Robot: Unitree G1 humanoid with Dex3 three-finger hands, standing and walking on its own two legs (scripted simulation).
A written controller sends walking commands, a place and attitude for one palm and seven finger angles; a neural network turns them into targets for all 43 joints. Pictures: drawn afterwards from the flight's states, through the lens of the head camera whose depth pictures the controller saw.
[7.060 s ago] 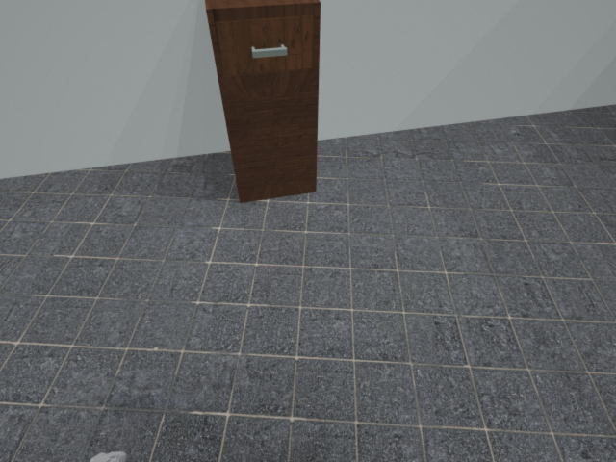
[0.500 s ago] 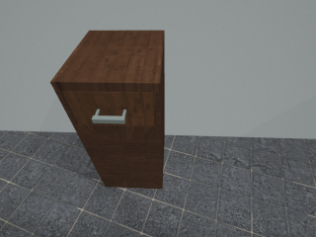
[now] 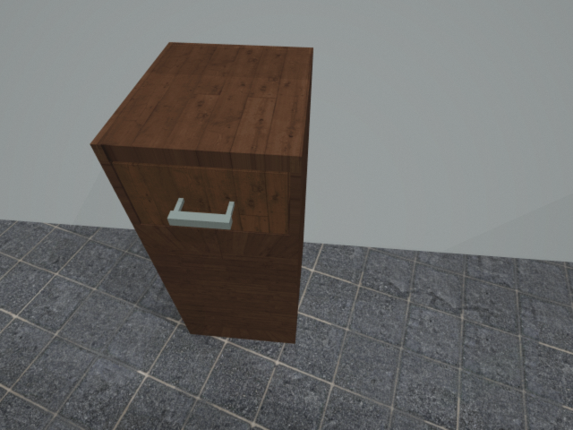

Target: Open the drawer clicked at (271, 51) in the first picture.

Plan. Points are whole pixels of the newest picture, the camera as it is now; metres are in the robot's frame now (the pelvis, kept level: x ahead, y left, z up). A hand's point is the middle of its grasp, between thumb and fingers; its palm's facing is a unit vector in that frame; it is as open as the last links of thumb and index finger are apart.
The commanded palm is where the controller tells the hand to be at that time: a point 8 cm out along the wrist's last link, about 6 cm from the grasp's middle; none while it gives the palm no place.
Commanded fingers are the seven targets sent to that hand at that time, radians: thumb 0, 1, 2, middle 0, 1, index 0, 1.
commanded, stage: come to a stop and stand still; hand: left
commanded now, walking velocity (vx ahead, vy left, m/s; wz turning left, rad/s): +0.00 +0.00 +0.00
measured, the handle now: (203, 212) +0.51 +0.21 -0.04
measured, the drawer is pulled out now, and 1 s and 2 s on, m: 0.00 0.00 0.00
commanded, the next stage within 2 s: look again from close up in 0.12 s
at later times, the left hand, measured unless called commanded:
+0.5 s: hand out of the picture +0.02 +0.22 -0.19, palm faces +0.02 -0.98 -0.20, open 7.4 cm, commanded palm none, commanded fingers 0.00 0.90 0.90 -0.20 -0.30 -0.20 -0.30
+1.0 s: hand (92, 426) +0.13 +0.27 -0.05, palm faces -0.02 -0.58 -0.81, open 7.7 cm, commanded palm +0.09 +0.30 -0.04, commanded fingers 0.00 0.62 0.78 -0.22 -0.48 -0.22 -0.48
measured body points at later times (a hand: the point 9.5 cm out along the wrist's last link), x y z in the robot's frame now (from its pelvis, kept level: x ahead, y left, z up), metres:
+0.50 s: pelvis +0.00 +0.05 -0.01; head +0.00 +0.06 +0.44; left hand +0.02 +0.27 -0.17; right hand +0.03 -0.19 -0.16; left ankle +0.01 +0.14 -0.74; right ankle -0.07 -0.07 -0.74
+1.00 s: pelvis -0.06 +0.07 -0.03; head -0.06 +0.05 +0.42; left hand +0.13 +0.30 -0.01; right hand +0.07 -0.17 -0.13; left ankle +0.01 +0.14 -0.74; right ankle -0.04 -0.04 -0.74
